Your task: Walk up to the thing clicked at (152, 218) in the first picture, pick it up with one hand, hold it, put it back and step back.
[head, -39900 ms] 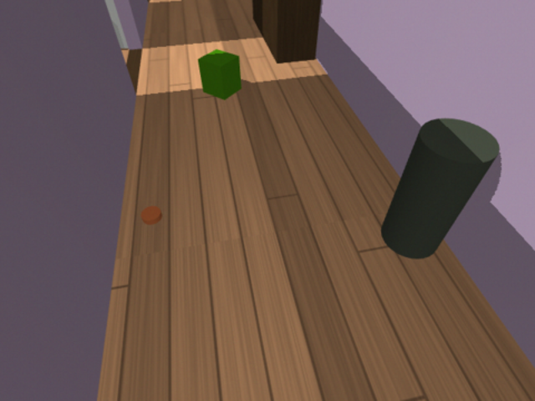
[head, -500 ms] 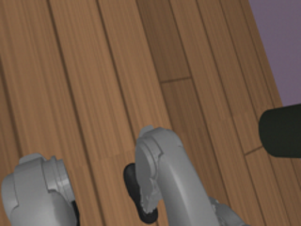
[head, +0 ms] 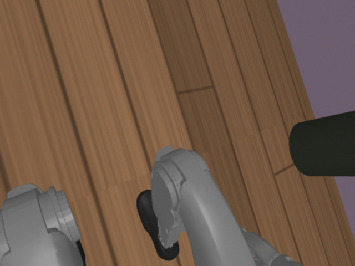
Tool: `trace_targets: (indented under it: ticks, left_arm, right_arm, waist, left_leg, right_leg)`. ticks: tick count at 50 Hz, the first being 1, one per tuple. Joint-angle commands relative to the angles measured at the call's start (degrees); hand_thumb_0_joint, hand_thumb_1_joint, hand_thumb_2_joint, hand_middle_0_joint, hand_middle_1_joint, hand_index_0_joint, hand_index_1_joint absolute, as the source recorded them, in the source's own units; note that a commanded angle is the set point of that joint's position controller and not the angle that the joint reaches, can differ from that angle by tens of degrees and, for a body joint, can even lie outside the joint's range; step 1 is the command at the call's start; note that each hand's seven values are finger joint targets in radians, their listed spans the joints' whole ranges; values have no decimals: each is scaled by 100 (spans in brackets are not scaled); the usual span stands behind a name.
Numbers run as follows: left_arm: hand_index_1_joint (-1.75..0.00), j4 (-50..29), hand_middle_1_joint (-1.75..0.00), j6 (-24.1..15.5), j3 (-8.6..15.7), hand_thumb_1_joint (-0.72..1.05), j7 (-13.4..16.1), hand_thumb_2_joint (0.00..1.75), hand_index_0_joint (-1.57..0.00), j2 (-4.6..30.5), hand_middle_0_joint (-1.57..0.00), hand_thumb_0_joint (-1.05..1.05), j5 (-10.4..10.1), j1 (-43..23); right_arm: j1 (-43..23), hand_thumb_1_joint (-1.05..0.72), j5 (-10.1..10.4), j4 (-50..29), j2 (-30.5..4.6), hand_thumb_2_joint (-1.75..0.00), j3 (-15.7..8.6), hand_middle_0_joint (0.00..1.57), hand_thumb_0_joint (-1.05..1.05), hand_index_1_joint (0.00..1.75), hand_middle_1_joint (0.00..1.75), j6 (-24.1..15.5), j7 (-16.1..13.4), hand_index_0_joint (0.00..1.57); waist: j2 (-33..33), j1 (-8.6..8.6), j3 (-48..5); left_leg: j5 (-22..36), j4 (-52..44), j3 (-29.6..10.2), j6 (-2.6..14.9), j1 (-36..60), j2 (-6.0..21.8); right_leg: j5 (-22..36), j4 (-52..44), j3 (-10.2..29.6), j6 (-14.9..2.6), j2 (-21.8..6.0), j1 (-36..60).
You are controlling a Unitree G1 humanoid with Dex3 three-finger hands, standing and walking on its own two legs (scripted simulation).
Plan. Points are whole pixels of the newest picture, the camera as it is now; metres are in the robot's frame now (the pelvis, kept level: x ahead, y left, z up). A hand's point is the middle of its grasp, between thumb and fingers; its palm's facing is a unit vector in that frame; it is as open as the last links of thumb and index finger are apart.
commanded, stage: rest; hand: left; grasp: from above
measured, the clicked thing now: out of the picture +0.42 +0.35 -0.28
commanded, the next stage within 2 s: open in 0.08 s
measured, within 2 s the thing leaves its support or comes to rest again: neither
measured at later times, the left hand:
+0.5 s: hand out of the picture +0.41 +0.34 -0.26, palm faces -0.44 -0.18 -0.88, open 12.3 cm
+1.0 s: hand out of the picture +0.41 +0.34 -0.26, palm faces -0.44 -0.20 -0.88, open 13.8 cm
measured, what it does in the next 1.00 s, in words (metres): stands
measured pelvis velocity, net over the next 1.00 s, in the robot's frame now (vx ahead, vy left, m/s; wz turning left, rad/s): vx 0.00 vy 0.00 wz -0.02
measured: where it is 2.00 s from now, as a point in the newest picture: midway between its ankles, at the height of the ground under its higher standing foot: (122, 256)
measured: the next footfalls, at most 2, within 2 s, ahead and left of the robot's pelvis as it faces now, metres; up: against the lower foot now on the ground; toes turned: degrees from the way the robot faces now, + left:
none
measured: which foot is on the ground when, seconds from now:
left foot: down 0.00-1.00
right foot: down 0.00-1.00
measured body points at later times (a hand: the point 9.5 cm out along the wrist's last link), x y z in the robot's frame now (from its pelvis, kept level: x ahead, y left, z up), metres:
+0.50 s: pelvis +0.00 +0.00 +0.00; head +0.26 +0.15 +0.33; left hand +0.43 +0.35 -0.21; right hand +0.07 -0.24 -0.06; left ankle +0.06 +0.13 -0.26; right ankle +0.10 -0.10 -0.26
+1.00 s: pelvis +0.00 +0.00 +0.00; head +0.26 +0.15 +0.33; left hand +0.43 +0.35 -0.21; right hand +0.08 -0.24 -0.05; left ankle +0.06 +0.13 -0.26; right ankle +0.10 -0.10 -0.26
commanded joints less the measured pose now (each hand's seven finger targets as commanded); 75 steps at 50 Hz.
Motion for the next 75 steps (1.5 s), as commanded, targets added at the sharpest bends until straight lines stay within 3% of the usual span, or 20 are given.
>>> trace_targets:
  ticks: [1, 4, 5, 6, 9, 18, 28, 32, 34, 35, 41, 42, 43, 60, 63, 65, 67, 69, 71, 75]
  left_arm:
    - [-89, -443, -93, -31, -10, 45, 199, 87, -82, 1352, -78, 0, -155, -1300]
    - [-88, -439, -91, -70, -84, 43, 210, 88, -81, 1321, -79, 0, -174, -1211]
    - [-89, -450, -93, -88, -48, 43, 211, 87, -80, 1351, -77, 0, -172, -1247]
    - [-88, -481, -93, -90, -348, 42, 152, 85, -80, 1040, -76, 0, -183, -1381]
    - [-84, -334, -88, -124, -64, 39, 196, 81, -78, 1491, -74, 0, -230, -1216]
    - [-91, -434, -95, -190, -208, -29, 266, 76, -24, 1459, -20, 0, -159, -1450]
    - [-104, -506, -107, -63, -212, -48, 269, 93, -10, 1471, -7, 0, -169, -1381]
    - [-105, -505, -108, 9, -75, -47, 303, 93, -10, 1480, -6, 0, -243, -1158]
    - [-104, -591, -107, 24, -370, -49, 225, 92, -9, 1266, -6, 0, -224, -1451]
    - [-104, -549, -107, 31, -191, -47, 228, 91, -9, 1503, -6, 0, -262, -1434]
    - [-104, -550, -107, -11, -90, -47, 181, 92, -9, 1495, -6, 0, -299, -1284]
    - [-104, -517, -108, -18, -378, -46, 130, 90, -9, 1215, -6, 0, -268, -1369]
    - [-105, -452, -108, -30, -281, -47, 133, 91, -9, 1352, -6, 0, -333, -1337]
    - [-105, -791, -108, -105, -187, -44, 194, 91, -9, 1496, -6, 0, -219, -1459]
    - [-99, -496, -102, -63, -316, -49, 195, 95, -8, 1351, -6, 0, -222, -1342]
    - [-99, -647, -101, -54, 57, -49, 254, 96, -8, 1741, -6, 0, -261, -1188]
    - [-99, -1028, -101, -55, -191, -50, 158, 96, -8, 1556, -6, 0, -182, -1428]
    - [-99, -1229, -100, -21, -127, -51, 77, 97, -7, 1640, -6, 0, -191, -1353]
    - [-99, -1864, -100, 8, 95, -51, 0, 97, -7, 1768, -6, 0, -233, -1142]
    - [-98, -2657, -99, 221, 1, -50, -322, 97, -7, 1148, -6, 0, -449, -860]
  right_arm:
    - [1044, -91, 63, 14, -1880, -90, -518, 20, 0, 30, 30, -28, -56, 20]
    - [905, -90, 87, -24, -1867, -90, -466, 20, 0, 30, 30, -2, -64, 20]
    - [1058, -90, 69, 13, -1884, -90, -460, 20, 0, 30, 30, -12, -59, 20]
    - [886, -90, 67, -101, -1856, -90, -425, 20, 0, 30, 30, -44, -35, 20]
    - [977, -90, 107, -15, -1941, -90, -390, 20, 0, 30, 30, -36, -66, 20]
    - [887, -89, 75, -78, -1993, -90, -303, 20, 0, 30, 30, -53, -80, 20]
    - [912, -89, 50, -76, -2050, -90, -335, 20, 0, 30, 30, -179, -2, 20]
    - [894, -89, 54, -92, -2008, -90, -330, 20, 0, 30, 30, -131, 4, 20]
    - [808, -89, 49, -165, -1963, -90, -289, 20, 0, 30, 30, -138, 35, 20]
    - [870, -89, 66, -78, -2035, -90, -312, 20, 0, 30, 30, -141, 20, 20]
    - [1011, -89, 73, -125, -2033, -90, -322, 20, 0, 30, 30, -104, 2, 20]
    - [899, -89, 71, -206, -1983, -90, -299, 20, 0, 30, 30, -122, 19, 20]
    - [872, -89, 83, -163, -2041, -90, -326, 20, 0, 30, 30, -110, -9, 20]
    - [919, -89, 82, -202, -2052, -90, -321, 20, 0, 30, 30, -51, -29, 20]
    - [926, -90, 75, -208, -2029, -90, -298, 20, 0, 30, 30, -78, -16, 20]
    - [962, -90, 90, -172, -2085, -90, -309, 20, 0, 30, 30, -51, -42, 20]
    - [846, -90, 79, -214, -1980, -90, -329, 20, 0, 30, 30, -70, -10, 20]
    - [827, -90, 127, -231, -1994, -90, -408, 20, 0, 30, 30, -42, -23, 20]
    - [858, -90, 179, -233, -1963, -90, -541, 20, 0, 30, 30, -3, -30, 20]
    - [953, -90, 350, -120, -1759, -90, -877, 20, 0, 30, 30, 127, 46, 20]
  waist:
    - [2966, -199, -3516]
    - [2930, -121, -3541]
    - [3002, -230, -3522]
    - [2976, -251, -3489]
    - [2889, -168, -3410]
    - [3056, -273, -3263]
    - [3233, -227, -3423]
    - [3283, -117, -3556]
    - [3233, -252, -3392]
    - [3145, -264, -3373]
    - [3068, -232, -3392]
    - [3091, -269, -3294]
    - [2891, -295, -3253]
    - [3239, -151, -3603]
    - [3125, -271, -3343]
    - [3148, -87, -3672]
    - [3473, -60, -3730]
    - [3581, -12, -3865]
    - [3939, 279, -4361]
    - [4046, 538, -4679]
  left_leg:
    - [1237, -1412, 431, 27, 2782, 135]
    - [1226, -1480, 387, 14, 2749, 159]
    - [1345, -1451, 388, 2, 2881, 152]
    - [1294, -1433, 361, 5, 2900, 167]
    - [1210, -1478, 338, 10, 2747, 168]
    - [1008, -1529, 253, -35, 2800, 194]
    - [1239, -1557, 223, -88, 3115, 219]
    - [1477, -1563, 267, -85, 3037, 213]
    - [1368, -1479, 287, -54, 2940, 220]
    - [1269, -1493, 253, -44, 2905, 217]
    - [1260, -1538, 301, -30, 2831, 194]
    - [1164, -1520, 302, -21, 2801, 191]
    - [1021, -1513, 286, -1, 2700, 218]
    - [1348, -1557, 284, -62, 3007, 207]
    - [1307, -1520, 309, -45, 2914, 208]
    - [1460, -1541, 308, -52, 3010, 210]
    - [1518, -1526, 329, -88, 3171, 210]
    - [1387, -1556, 366, -76, 3138, 201]
    - [1642, -1677, 407, -124, 3467, 169]
    - [1770, -1801, 532, -125, 3533, 134]
  right_leg:
    - [1687, -1261, -288, -224, 200, 1999]
    - [1655, -1276, -293, -241, 242, 2029]
    - [1755, -1240, -329, -228, 210, 2061]
    - [1737, -1210, -332, -233, 232, 1963]
    - [1642, -1264, -313, -234, 223, 2058]
    - [1479, -1197, -408, -240, 220, 1838]
    - [1686, -1168, -420, -241, 239, 1890]
    - [1890, -1194, -415, -238, 278, 2099]
    - [1834, -1189, -383, -239, 281, 1978]
    - [1739, -1191, -416, -229, 256, 1932]
    - [1703, -1280, -381, -229, 257, 2095]
    - [1622, -1263, -356, -245, 258, 1985]
    - [1538, -1323, -361, -224, 279, 1994]
    - [1748, -1250, -385, -245, 260, 2027]
    - [1769, -1266, -367, -234, 271, 2037]
    - [1878, -1286, -360, -231, 270, 2257]
    - [1895, -1161, -361, -253, 240, 2050]
    - [1771, -1232, -305, -271, 253, 2078]
    - [1913, -1203, -292, -294, 205, 2133]
    - [1927, -1217, -183, -327, 187, 1787]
